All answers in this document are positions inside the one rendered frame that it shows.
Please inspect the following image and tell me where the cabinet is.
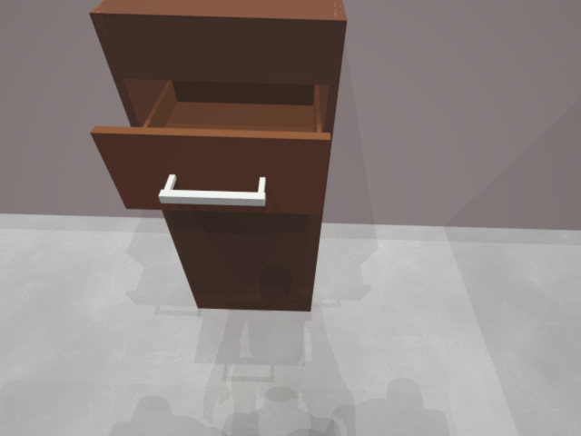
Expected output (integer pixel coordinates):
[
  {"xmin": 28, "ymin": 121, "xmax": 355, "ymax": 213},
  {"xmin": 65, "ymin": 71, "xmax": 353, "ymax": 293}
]
[{"xmin": 89, "ymin": 0, "xmax": 347, "ymax": 312}]

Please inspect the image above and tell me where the drawer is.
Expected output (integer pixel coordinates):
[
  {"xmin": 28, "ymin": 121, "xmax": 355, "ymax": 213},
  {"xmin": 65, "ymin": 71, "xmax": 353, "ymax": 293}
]
[{"xmin": 90, "ymin": 80, "xmax": 330, "ymax": 214}]

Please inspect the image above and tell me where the handle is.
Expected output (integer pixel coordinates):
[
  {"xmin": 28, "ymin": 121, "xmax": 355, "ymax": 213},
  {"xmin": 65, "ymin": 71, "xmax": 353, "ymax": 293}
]
[{"xmin": 159, "ymin": 174, "xmax": 266, "ymax": 206}]

